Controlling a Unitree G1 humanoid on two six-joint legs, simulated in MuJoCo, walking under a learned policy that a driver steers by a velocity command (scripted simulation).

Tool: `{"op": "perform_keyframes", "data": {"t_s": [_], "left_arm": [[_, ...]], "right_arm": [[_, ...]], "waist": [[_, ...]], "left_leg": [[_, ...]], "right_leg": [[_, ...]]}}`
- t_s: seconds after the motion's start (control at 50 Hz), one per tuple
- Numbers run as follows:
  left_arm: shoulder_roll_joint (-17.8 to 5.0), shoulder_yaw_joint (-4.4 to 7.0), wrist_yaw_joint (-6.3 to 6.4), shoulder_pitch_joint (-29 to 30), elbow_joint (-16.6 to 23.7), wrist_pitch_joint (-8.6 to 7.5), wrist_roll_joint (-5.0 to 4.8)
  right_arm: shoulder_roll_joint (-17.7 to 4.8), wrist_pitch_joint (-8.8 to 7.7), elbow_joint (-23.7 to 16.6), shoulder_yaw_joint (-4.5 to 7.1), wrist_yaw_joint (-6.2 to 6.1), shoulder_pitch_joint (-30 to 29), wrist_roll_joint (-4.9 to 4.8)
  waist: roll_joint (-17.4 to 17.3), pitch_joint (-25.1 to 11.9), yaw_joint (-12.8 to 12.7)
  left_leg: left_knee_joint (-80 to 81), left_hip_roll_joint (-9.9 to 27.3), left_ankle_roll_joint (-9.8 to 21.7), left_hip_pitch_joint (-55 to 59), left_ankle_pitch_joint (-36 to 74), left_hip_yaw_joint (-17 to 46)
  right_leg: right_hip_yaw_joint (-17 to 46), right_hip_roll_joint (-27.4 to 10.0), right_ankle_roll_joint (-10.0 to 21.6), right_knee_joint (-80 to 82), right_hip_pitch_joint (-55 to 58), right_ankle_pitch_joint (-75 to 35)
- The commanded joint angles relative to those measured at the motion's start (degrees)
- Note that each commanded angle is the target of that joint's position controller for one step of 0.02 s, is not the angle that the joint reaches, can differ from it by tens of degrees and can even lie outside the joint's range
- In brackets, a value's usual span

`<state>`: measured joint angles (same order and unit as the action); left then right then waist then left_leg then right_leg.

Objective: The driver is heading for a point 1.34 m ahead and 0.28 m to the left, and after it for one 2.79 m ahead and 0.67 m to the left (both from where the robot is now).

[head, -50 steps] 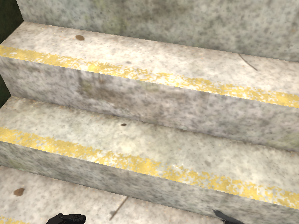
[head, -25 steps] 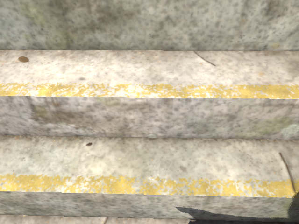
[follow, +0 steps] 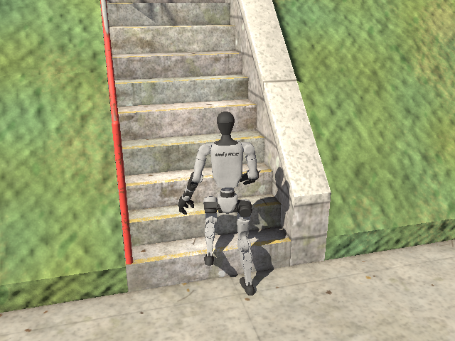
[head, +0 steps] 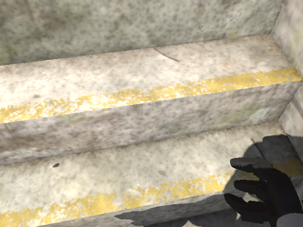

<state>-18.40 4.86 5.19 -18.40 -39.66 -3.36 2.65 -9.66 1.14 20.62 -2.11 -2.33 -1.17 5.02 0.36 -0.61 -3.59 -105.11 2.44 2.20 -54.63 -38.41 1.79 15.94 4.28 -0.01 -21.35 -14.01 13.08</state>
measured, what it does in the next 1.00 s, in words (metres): climbs, turning left: left foot, then right foot 0.23 m higher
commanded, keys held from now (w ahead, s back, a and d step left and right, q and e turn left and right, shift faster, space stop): w+q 0.74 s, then w+e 0.26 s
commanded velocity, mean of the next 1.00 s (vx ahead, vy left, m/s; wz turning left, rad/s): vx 0.50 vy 0.00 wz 0.25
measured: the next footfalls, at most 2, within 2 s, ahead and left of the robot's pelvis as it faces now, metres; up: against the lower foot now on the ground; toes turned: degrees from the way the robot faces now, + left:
left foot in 0.12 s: -0.01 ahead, +0.14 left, +0.00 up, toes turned +8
right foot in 0.58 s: +0.19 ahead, +0.04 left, +0.23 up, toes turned +14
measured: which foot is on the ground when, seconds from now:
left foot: up 0.00-0.10, down 0.12-0.64, up 0.66-1.00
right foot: down 0.00-0.10, up 0.12-0.56, down 0.58-1.00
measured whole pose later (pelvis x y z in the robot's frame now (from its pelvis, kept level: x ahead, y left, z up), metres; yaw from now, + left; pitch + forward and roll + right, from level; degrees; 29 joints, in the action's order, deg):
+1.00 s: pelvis +0.08 +0.20 +0.17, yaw +20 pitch +2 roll -2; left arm -9.7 2.2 4.0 -17.0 -45.0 -3.2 3.9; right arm -9.3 3.1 31.4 -0.3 0.1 3.9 1.9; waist -0.5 -0.6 0.0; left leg -89.2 2.2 -0.9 -47.0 -10.4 3.4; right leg 0.0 -4.7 2.4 -54.4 -28.9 28.5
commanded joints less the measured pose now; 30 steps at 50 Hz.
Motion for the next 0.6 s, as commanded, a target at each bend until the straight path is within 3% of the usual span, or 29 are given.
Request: {"op": "perform_keyframes", "data": {"t_s": [0.02,0.04,0.06,0.08,0.1,0.12,0.14,0.16,0.18,0.2,0.22,0.24,0.26,0.28,0.32,0.34,0.38,0.44,0.46,0.5,0.52,0.54,0.56,0.58,0.6], "left_arm": [[-7.21,1.96,0.55,9.76,6.56,-0.53,-1.57],[-5.63,1.35,-0.26,14.99,7.98,0.39,-2.9],[-6.46,1.44,-0.72,15.62,7.19,0.91,-2.6],[-5.27,1.66,-1.45,16.28,7.22,1.44,-2.42],[-1.24,1.12,-1.79,12.67,6.61,1.69,-0.07],[1.94,1.19,-4.76,2.92,5.28,2.14,-0.87],[8.24,-0.91,-4.54,-1.7,3.85,1.23,-0.06],[4.47,0.02,-4.03,-2.84,3.69,1.08,0.3],[3.66,-0.04,-2.9,2.94,4.64,1.46,0.92],[4.26,-0.5,-2.16,11.29,8.12,1.5,1.12],[5.46,-1.39,-2.13,15.51,9.79,1.72,2.34],[5.53,-1.91,-2.84,17.19,10.95,2.25,3.2],[5.74,-2.47,-3.64,19.22,12.26,3.02,2.97],[6.59,-3.28,-4.29,22.38,13.86,3.6,2.5],[8.88,-4.95,-4.8,27.15,16.12,4.74,1.85],[10.35,-5.31,-4.04,28.47,16.73,4.82,2.21],[11.91,-6.34,-3.84,28.5,18.54,4.45,2.3],[13.36,-7.54,-4.03,32.82,21.09,4.03,2.29],[15.58,-8.68,-4.27,33.57,22.94,4.45,2.57],[15.01,-8.61,-4.31,36.98,25.08,4.4,1.6],[15.3,-8.65,-4.16,38.65,26.08,4.18,1.54],[16.07,-9.65,-4.05,38.32,25.99,3.84,-0.15],[15.39,-8.68,-3.46,32.29,22.8,4.24,-1.49],[12.5,-7.04,-2.47,25.14,21.61,4.95,-3.49],[9.71,-5.61,-1.38,17.04,19.98,5.12,-3.33]], "right_arm": [[-1.68,-2.52,-8.74,-0.82,-0.2,-7.6,-0.69],[-3.42,-3.14,-7.07,-0.34,0.19,-3.83,-1.6],[-2.27,-2.78,-3.89,0.5,0.31,7.03,-3.4],[-4.19,-3.48,1.31,1.54,0.04,14.98,-3.98],[-2.82,-3.28,7.13,1.75,-0.32,16.6,-4.34],[-1.48,-4.57,9.16,0.07,0.16,6.02,-0.3],[-3.85,-4.29,11.46,1.8,0.89,17.46,-1.65],[-10.29,-3.33,12.15,4.47,-0.07,23.15,-2.2],[-10.72,-2.96,10.97,5.04,-0.53,18.09,-1.79],[-9.64,-3.25,11.17,4.85,-1.04,12.23,-1.35],[-9.01,-3.58,13.28,4.73,-0.85,13.64,-2.36],[-7.93,-3.74,15.7,4.58,-0.37,15.6,-3.37],[-6.77,-3.96,17.53,4.45,0.06,15.36,-3.61],[-6.23,-4.34,19.84,4.55,0.45,17.69,-3.91],[-6.16,-5.14,22.39,4.9,0.1,21.23,-3.84],[-7.11,-5.25,23.71,5.52,-0.21,24.51,-2.96],[-7.96,-4.88,25.78,6.31,-1.04,28.64,-3.02],[-6.97,-4.05,27.14,6.28,-1.86,31.24,-2.8],[-6.15,-3.33,28.5,6.14,-1.96,31.85,-3.11],[-6.3,-2.56,29.56,6.63,-1.93,34.12,-3.07],[-6.73,-2.15,30.49,7.06,-2.55,35.4,-3.01],[-8.82,-1.6,28.34,7.38,-3.55,31.91,-3.44],[-6.36,-0.48,27.89,7.23,-3.84,29.8,-3.25],[-9.15,-1.07,26.91,8.07,-3.81,30.71,-2.37],[-11.97,-1.88,25.87,9.16,-2.77,28.16,-3.53]], "waist": [[3.48,-6.9,2.92],[-1.97,-10.06,5.83],[2.46,-14.9,11.08],[-2.35,-15.06,13.7],[-2.66,-9.45,10.23],[-15.58,-3.66,-2.76],[-18.22,-9.44,-1.49],[-17.06,-19.92,3.05],[-11.17,-19.96,4.15],[-10.57,-13.83,3.25],[-10.16,-8.89,3.84],[-9.36,-5.99,2.6],[-7.37,-4.8,1.18],[-6.25,-2.72,1.4],[-5.55,-1.23,2.82],[-7.74,-2.01,4.84],[-5.4,-2.29,4.9],[-0.5,-1.56,5.77],[-0.04,-2.72,5.11],[-2.77,-2.81,7.26],[-4.09,-4.5,7.64],[-5.07,-7.59,6.89],[-7.63,-12.02,3.33],[-12.07,-14.76,0.65],[-11.66,-19.32,-4.38]], "left_leg": [[25.01,3.63,2.13,9.77,2.16,4.93],[45.18,1.25,0.98,27.36,12.78,1.15],[65.72,1.64,0.41,35.85,28.91,-0.86],[87.34,-0.18,-2.16,42.84,43.56,-5.34],[107.33,1.89,-2.45,46.78,58.25,-7.94],[96.91,6.13,-3.78,63.94,74.88,-2.71],[70.84,16.87,-4.88,72.38,133.94,4.83],[69.95,19.82,-1.65,75.47,136.45,4.93],[73.21,18.35,0.83,68.46,111.96,5.75],[75.02,16.91,2.86,65.33,98.05,5.03],[76.09,13.78,3.62,62.66,94.26,4.69],[78.2,11.03,3.62,58.6,88.09,2.8],[81.38,9.66,4.58,53.22,79.75,2.35],[83.2,8.21,3.84,51.38,75.84,1.56],[86.25,6.18,4.44,50.47,75.35,3.04],[86.6,8.81,6.89,56.46,73.44,7.95],[87.41,11.03,8.52,61.84,63.62,11.54],[89.74,9.85,9.04,60.72,59.22,13.97],[90.61,7.73,8.05,57.93,57.86,13.64],[93.18,6.39,8.71,57.88,69.3,14.8],[93.41,7.24,8.78,62.52,73.25,15.55],[101.94,9.12,9.61,55.46,84.71,12.37],[97.52,4.06,9.05,48.89,112.36,5.26],[90.11,6.9,9.57,53.75,128.68,8.78],[82.96,8.3,9.63,55.28,131.97,8.62]], "right_leg": [[3.2,-13.33,8.68,1.87,3.53,-35.52],[-2.95,-7.81,6.22,-5.51,-0.99,-52.39],[-1.33,-8.14,6.55,-10.14,3.57,-54.66],[-3.54,-3.77,4.16,-21.32,9.57,-51.77],[-4.22,-1.09,4.3,-31.42,8.84,-30.49],[-5.94,4.08,0.83,-48.64,-20.07,10.43],[-0.28,6.49,-1.24,-73.01,-38.86,20.48],[0.47,8.53,-1.83,-87.64,-41.17,17.37],[-2.79,7.93,-2.08,-97.18,-43.18,11.89],[-6.21,7.56,-2.12,-105.79,-51.15,11.18],[-8.9,7.6,-1.43,-112.63,-56.78,12.14],[-12.04,5.8,-0.42,-111.87,-56.32,12.12],[-15.17,3.97,0.36,-109.94,-53.38,11.19],[-18.3,2.15,1.23,-106.5,-53.04,10.84],[-22.67,0.04,1.28,-100.44,-53.76,9.98],[-23.46,0.24,1.38,-109.17,-61.87,11.95],[-20.4,-2.65,1.92,-110.41,-69.39,13.19],[-21.33,-3.7,1.49,-106.25,-71.25,11.44],[-21.36,-4.8,1.71,-98.48,-67.45,9.64],[-24.67,-3.46,1.44,-88.38,-61.99,10.17],[-24.52,-3.23,1.52,-84.79,-62.43,11.52],[-25.61,-1.12,2.88,-64.8,-44.23,31.43],[-27.51,5.55,4.89,-59.71,-23.47,31.48],[-23.22,5.89,5.6,-52.52,-18.62,34.59],[-18.44,4.01,7.21,-50.11,-13.17,26.18]]}}
Velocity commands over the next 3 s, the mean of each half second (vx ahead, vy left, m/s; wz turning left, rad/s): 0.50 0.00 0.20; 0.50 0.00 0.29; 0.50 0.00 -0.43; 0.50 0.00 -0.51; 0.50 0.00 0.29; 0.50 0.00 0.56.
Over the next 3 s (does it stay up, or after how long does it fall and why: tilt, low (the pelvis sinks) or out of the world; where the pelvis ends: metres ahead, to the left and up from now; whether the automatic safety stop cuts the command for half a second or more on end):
stays up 0.78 0.14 0.74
